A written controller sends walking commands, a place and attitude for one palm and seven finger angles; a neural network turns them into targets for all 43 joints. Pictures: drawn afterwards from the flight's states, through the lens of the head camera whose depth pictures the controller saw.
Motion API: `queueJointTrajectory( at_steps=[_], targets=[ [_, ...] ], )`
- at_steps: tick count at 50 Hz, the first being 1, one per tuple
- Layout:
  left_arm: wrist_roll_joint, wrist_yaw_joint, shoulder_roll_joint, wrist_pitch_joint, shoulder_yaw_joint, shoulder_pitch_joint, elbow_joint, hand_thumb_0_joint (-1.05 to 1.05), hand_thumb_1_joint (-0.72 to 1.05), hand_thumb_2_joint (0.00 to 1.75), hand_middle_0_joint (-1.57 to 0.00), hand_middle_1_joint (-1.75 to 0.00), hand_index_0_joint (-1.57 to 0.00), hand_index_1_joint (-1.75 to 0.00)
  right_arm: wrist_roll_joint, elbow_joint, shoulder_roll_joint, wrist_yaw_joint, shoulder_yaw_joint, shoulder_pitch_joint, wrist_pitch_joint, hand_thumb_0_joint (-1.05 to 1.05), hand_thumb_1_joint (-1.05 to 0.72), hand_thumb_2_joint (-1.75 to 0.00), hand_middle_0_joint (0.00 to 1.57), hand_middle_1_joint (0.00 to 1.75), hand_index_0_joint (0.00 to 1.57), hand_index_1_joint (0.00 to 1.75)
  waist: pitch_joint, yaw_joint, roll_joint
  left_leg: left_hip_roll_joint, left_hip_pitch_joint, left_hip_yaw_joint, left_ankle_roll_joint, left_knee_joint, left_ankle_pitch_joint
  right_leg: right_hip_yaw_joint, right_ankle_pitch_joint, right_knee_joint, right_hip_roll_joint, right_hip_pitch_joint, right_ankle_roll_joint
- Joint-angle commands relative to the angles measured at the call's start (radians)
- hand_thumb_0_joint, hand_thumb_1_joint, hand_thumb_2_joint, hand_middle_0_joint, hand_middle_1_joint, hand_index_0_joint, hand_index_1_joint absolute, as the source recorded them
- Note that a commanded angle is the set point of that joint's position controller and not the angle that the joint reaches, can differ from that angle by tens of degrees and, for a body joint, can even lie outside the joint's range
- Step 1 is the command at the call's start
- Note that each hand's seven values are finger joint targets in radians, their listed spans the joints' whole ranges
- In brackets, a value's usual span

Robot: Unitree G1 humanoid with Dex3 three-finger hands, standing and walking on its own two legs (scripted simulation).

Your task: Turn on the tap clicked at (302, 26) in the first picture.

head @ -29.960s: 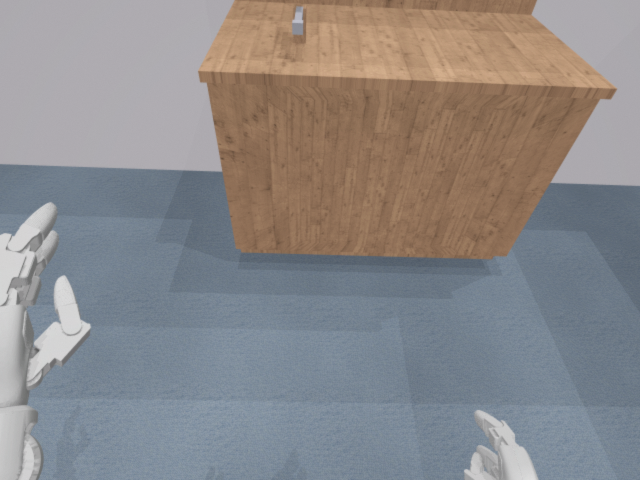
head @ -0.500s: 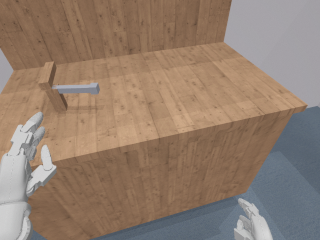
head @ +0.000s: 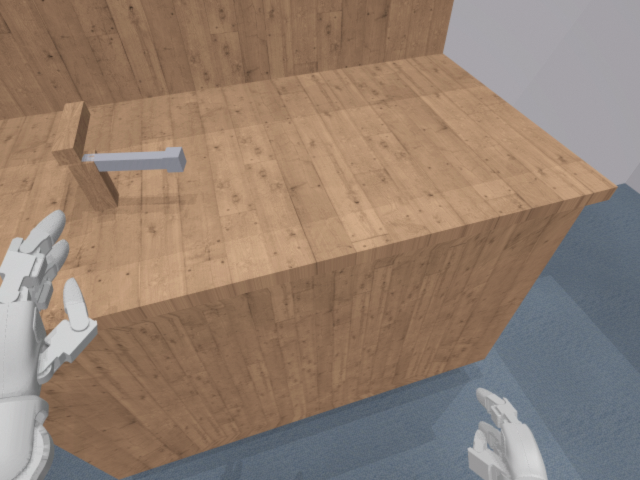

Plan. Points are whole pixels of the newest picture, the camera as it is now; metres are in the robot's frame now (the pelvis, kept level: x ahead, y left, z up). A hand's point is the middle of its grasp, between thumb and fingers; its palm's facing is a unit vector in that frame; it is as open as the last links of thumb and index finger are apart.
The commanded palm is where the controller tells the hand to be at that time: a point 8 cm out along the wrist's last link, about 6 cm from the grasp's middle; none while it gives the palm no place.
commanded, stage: step back with the hand held close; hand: left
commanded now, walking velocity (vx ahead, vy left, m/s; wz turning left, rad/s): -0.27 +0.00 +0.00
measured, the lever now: (174, 159) +0.53 +0.28 +0.12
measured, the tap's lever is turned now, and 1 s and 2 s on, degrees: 75 75 75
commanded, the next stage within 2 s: stop stepping back and stand still in 0.90 s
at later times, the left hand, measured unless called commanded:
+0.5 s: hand (63, 384) +0.16 +0.24 +0.15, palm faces +0.40 -0.83 -0.39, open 7.4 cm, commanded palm +0.10 +0.29 +0.17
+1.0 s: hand out of the picture +0.04 +0.21 +0.16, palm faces +0.33 -0.85 -0.41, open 7.4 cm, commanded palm -0.04 +0.27 +0.17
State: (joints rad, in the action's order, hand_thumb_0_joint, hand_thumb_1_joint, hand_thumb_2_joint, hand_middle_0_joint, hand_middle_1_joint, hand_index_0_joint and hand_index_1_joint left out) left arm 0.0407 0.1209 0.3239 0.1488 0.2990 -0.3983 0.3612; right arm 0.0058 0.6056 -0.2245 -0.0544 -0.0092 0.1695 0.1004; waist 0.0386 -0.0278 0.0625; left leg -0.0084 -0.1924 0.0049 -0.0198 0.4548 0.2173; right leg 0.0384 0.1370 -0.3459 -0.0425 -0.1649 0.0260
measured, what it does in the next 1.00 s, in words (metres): walks backwards: right foot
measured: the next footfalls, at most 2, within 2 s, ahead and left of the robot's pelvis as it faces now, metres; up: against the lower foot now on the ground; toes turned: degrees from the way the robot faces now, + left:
right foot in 0.90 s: -0.22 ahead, -0.10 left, +0.00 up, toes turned +0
left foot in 1.20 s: -0.24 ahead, +0.11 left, +0.00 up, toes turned +5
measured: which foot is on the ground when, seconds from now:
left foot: down 0.00-0.92, up 0.94-1.00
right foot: down 0.00-0.60, up 0.62-0.88, down 0.90-1.00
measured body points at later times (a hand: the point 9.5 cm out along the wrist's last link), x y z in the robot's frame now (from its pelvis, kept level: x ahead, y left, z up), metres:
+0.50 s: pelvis -0.06 +0.01 -0.02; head -0.03 +0.00 +0.43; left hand +0.13 +0.29 +0.17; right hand +0.13 -0.22 -0.10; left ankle -0.01 +0.11 -0.73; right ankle +0.02 -0.10 -0.74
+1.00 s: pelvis -0.20 -0.01 -0.01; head -0.16 -0.02 +0.44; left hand +0.01 +0.25 +0.18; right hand -0.01 -0.23 -0.10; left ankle -0.13 +0.12 -0.70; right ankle -0.19 -0.10 -0.74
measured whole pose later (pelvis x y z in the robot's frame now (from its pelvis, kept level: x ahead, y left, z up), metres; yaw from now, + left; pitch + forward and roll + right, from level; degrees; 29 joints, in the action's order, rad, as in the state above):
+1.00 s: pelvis -0.20 -0.01 -0.01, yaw -2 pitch +2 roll +1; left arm 0.03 0.16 0.35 0.10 0.29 -0.42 0.54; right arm 0.00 0.63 -0.16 -0.06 0.00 0.10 0.09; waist 0.06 -0.02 -0.01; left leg 0.00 -0.57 0.00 0.03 0.89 0.41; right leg -0.01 0.25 -0.52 -0.02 -0.31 0.04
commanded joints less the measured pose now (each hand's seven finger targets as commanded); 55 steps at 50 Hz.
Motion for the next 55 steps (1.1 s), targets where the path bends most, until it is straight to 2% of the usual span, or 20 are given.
queueJointTrajectory(
  at_steps=[1, 5, 9, 13, 16, 18, 20, 23, 28, 30, 33, 35, 37, 43, 44, 45, 46, 48, 50, 55],
  targets=[
    [-0.001, 0.027, 0.179, 0.067, 0.105, 0.005, 0.281, 0.00, 0.90, 0.90, -0.20, -0.30, -0.20, -0.30, 0.002, -0.192, -0.117, -0.017, 0.051, -0.086, 0.021, 0.00, -0.90, -0.90, 0.20, 0.30, 0.20, 0.30, -0.197, 0.005, -0.006, -0.049, 0.045, -0.032, -0.009, -0.026, -0.209, -0.088, -0.179, -0.004, 0.129, -0.001, -0.014],
    [-0.003, 0.041, 0.216, 0.056, 0.155, -0.052, 0.345, 0.00, 0.90, 0.90, -0.20, -0.30, -0.20, -0.30, 0.000, -0.220, -0.122, -0.027, 0.062, -0.086, 0.000, 0.00, -0.90, -0.90, 0.20, 0.30, 0.20, 0.30, -0.259, -0.006, -0.019, -0.082, 0.032, -0.060, -0.010, -0.019, -0.410, -0.063, -0.265, -0.108, 0.099, 0.028, -0.030],
    [-0.006, 0.052, 0.211, 0.049, 0.165, -0.072, 0.358, 0.00, 0.90, 0.90, -0.20, -0.30, -0.20, -0.30, -0.002, -0.223, -0.125, -0.032, 0.068, -0.086, -0.010, 0.00, -0.90, -0.90, 0.20, 0.30, 0.20, 0.30, -0.241, -0.006, 0.034, -0.122, -0.020, -0.097, -0.017, -0.053, -0.423, -0.057, -0.109, -0.185, 0.074, -0.002, -0.038],
    [-0.016, 0.059, 0.177, 0.043, 0.150, -0.049, 0.315, 0.00, 0.90, 0.90, -0.20, -0.30, -0.20, -0.30, -0.011, -0.207, -0.131, -0.032, 0.069, -0.086, -0.004, 0.00, -0.90, -0.90, 0.20, 0.30, 0.20, 0.30, -0.155, 0.000, 0.074, -0.189, -0.184, -0.151, -0.059, -0.141, -0.189, -0.058, 0.130, -0.316, 0.045, -0.017, -0.044],
    [-0.027, 0.062, 0.164, 0.039, 0.139, 0.002, 0.291, 0.00, 0.90, 0.90, -0.20, -0.30, -0.20, -0.30, -0.009, -0.198, -0.134, -0.031, 0.069, -0.082, 0.001, 0.00, -0.90, -0.90, 0.20, 0.30, 0.20, 0.30, -0.110, 0.009, 0.030, -0.192, -0.298, -0.156, -0.078, -0.124, -0.006, -0.077, 0.098, -0.316, 0.059, 0.008, -0.040],
    [-0.026, 0.063, 0.173, 0.038, 0.133, 0.015, 0.298, 0.00, 0.90, 0.90, -0.20, -0.30, -0.20, -0.30, -0.006, -0.198, -0.129, -0.033, 0.065, -0.087, 0.000, 0.00, -0.90, -0.90, 0.20, 0.30, 0.20, 0.30, -0.106, 0.017, -0.075, -0.129, -0.272, -0.121, -0.055, -0.018, 0.034, -0.135, -0.038, -0.198, 0.109, -0.042, -0.019],
    [-0.021, 0.062, 0.192, 0.036, 0.132, 0.028, 0.316, 0.00, 0.90, 0.90, -0.20, -0.30, -0.20, -0.30, 0.001, -0.197, -0.111, -0.028, 0.067, -0.074, -0.007, 0.00, -0.90, -0.90, 0.20, 0.30, 0.20, 0.30, -0.119, 0.027, -0.218, -0.026, -0.226, -0.057, -0.017, 0.157, 0.178, -0.302, 0.024, -0.020, 0.234, -0.145, 0.040],
    [-0.018, 0.067, 0.226, 0.047, 0.154, 0.016, 0.385, 0.00, 0.90, 0.90, -0.20, -0.30, -0.20, -0.30, 0.006, -0.187, -0.084, -0.022, 0.066, -0.068, -0.006, 0.00, -0.90, -0.90, 0.20, 0.30, 0.20, 0.30, -0.175, 0.019, -0.241, 0.021, -0.155, -0.022, 0.013, 0.480, 0.235, -0.372, -0.047, 0.070, 0.378, -0.198, 0.136],
    [-0.004, 0.077, 0.231, 0.056, 0.205, -0.088, 0.390, 0.00, 0.90, 0.90, -0.20, -0.30, -0.20, -0.30, 0.000, -0.194, -0.087, -0.031, 0.047, -0.062, -0.006, 0.00, -0.90, -0.90, 0.20, 0.30, 0.20, 0.30, -0.185, 0.036, -0.075, -0.029, -0.079, -0.022, 0.008, 0.050, 0.026, -0.163, -0.166, -0.167, 0.241, -0.153, 0.036],
    [-0.005, 0.086, 0.222, 0.067, 0.205, -0.073, 0.452, 0.00, 0.90, 0.90, -0.20, -0.30, -0.20, -0.30, -0.005, -0.223, -0.117, -0.039, 0.054, -0.083, 0.006, 0.00, -0.90, -0.90, 0.20, 0.30, 0.20, 0.30, -0.178, 0.010, 0.228, -0.261, -0.156, -0.271, -0.070, -0.125, -0.207, -0.041, 0.197, -0.416, 0.057, -0.174, -0.058],
    [-0.004, 0.092, 0.208, 0.076, 0.208, -0.058, 0.428, 0.00, 0.90, 0.90, -0.20, -0.30, -0.20, -0.30, -0.026, -0.178, -0.093, -0.037, 0.067, -0.037, 0.057, 0.00, -0.90, -0.90, 0.20, 0.30, 0.20, 0.30, -0.172, 0.024, 0.136, -0.322, -0.140, -0.296, -0.137, -0.132, -0.314, -0.098, 0.354, -0.716, 0.026, -0.282, -0.049],
    [-0.004, 0.085, 0.170, 0.055, 0.158, -0.009, 0.405, 0.00, 0.90, 0.90, -0.20, -0.30, -0.20, -0.30, -0.018, -0.143, -0.104, -0.028, 0.075, -0.028, 0.074, 0.00, -0.90, -0.90, 0.20, 0.30, 0.20, 0.30, -0.173, 0.027, 0.090, -0.293, -0.021, -0.200, -0.123, -0.069, -0.539, -0.087, 0.331, -0.629, 0.035, -0.305, -0.065],
    [-0.008, 0.084, 0.145, 0.035, 0.118, 0.033, 0.420, 0.00, 0.90, 0.90, -0.20, -0.30, -0.20, -0.30, -0.009, -0.142, -0.109, -0.024, 0.078, -0.048, 0.088, 0.00, -0.90, -0.90, 0.20, 0.30, 0.20, 0.30, -0.186, 0.024, 0.105, -0.266, 0.044, -0.142, -0.094, -0.061, -0.511, -0.055, 0.309, -0.517, 0.039, -0.273, -0.068],
    [-0.006, 0.080, 0.153, 0.004, 0.097, 0.055, 0.364, 0.00, 0.90, 0.90, -0.20, -0.30, -0.20, -0.30, -0.012, -0.136, -0.104, -0.017, 0.058, -0.119, 0.078, 0.00, -0.90, -0.90, 0.20, 0.30, 0.20, 0.30, -0.131, 0.011, 0.068, -0.213, -0.150, -0.143, -0.055, -0.100, 0.008, -0.043, 0.133, -0.113, 0.036, -0.052, -0.043],
    [-0.009, 0.078, 0.187, 0.012, 0.116, 0.061, 0.387, 0.00, 0.90, 0.90, -0.20, -0.30, -0.20, -0.30, -0.009, -0.145, -0.091, -0.014, 0.054, -0.132, 0.069, 0.00, -0.90, -0.90, 0.20, 0.30, 0.20, 0.30, -0.127, 0.009, -0.042, -0.149, -0.169, -0.091, -0.018, -0.007, 0.122, -0.102, 0.040, 0.013, 0.102, -0.072, -0.010],
    [-0.011, 0.077, 0.251, 0.020, 0.151, 0.064, 0.407, 0.00, 0.90, 0.90, -0.20, -0.30, -0.20, -0.30, -0.006, -0.158, -0.063, -0.013, 0.049, -0.146, 0.057, 0.00, -0.90, -0.90, 0.20, 0.30, 0.20, 0.30, -0.132, 0.016, -0.243, -0.038, -0.227, 0.021, 0.038, 0.189, 0.227, -0.340, 0.009, 0.101, 0.280, -0.121, 0.056],
    [-0.013, 0.077, 0.298, 0.036, 0.189, 0.087, 0.423, 0.00, 0.90, 0.90, -0.20, -0.30, -0.20, -0.30, -0.004, -0.148, -0.052, -0.015, 0.046, -0.156, 0.052, 0.00, -0.90, -0.90, 0.20, 0.30, 0.20, 0.30, -0.121, -0.011, -0.311, 0.021, -0.254, 0.026, 0.057, 0.472, 0.282, -0.439, -0.099, 0.147, 0.405, -0.209, 0.116],
    [-0.016, 0.070, 0.282, 0.026, 0.210, -0.043, 0.396, 0.00, 0.90, 0.90, -0.20, -0.30, -0.20, -0.30, 0.000, -0.149, -0.048, -0.012, 0.061, -0.127, 0.042, 0.00, -0.90, -0.90, 0.20, 0.30, 0.20, 0.30, -0.221, -0.006, -0.255, 0.022, -0.313, -0.056, 0.059, 0.633, 0.277, -0.284, -0.464, 0.006, 0.355, -0.071, 0.095],
    [-0.017, 0.058, 0.248, 0.033, 0.205, -0.113, 0.407, 0.00, 0.90, 0.90, -0.20, -0.30, -0.20, -0.30, -0.005, -0.171, -0.021, -0.011, 0.038, -0.132, 0.012, 0.00, -0.90, -0.90, 0.20, 0.30, 0.20, 0.30, -0.249, 0.016, -0.170, 0.010, -0.334, -0.010, 0.077, 0.624, 0.219, -0.201, -0.612, -0.069, 0.303, 0.011, 0.096],
    [-0.001, 0.081, 0.215, 0.024, 0.206, -0.143, 0.333, 0.00, 0.90, 0.90, -0.20, -0.30, -0.20, -0.30, 0.003, -0.187, -0.076, -0.028, 0.056, -0.057, -0.002, 0.00, -0.90, -0.90, 0.20, 0.30, 0.20, 0.30, -0.254, 0.036, -0.191, 0.014, -0.121, 0.032, 0.026, 0.254, 0.203, -0.240, -0.076, -0.003, 0.272, -0.033, 0.077]
  ],
)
